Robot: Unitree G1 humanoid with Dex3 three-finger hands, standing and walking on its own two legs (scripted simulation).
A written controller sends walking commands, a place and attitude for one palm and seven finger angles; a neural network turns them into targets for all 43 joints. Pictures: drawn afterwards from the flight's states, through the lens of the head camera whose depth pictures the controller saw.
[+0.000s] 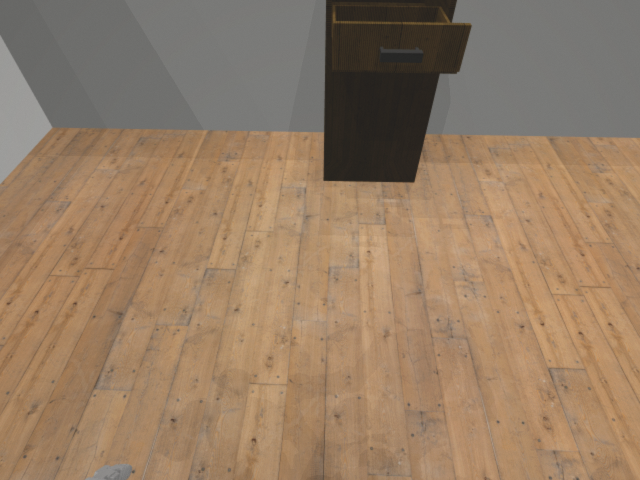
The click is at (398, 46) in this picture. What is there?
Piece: drawer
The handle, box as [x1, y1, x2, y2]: [379, 47, 422, 62]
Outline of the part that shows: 380,47 380,61 421,62 422,51 419,50 417,47 415,47 414,50 384,49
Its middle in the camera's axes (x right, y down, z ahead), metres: +0.24 -0.57 +1.18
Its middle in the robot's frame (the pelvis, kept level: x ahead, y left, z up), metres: +1.28 -0.19 +0.00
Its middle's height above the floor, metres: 0.77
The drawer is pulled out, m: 0.30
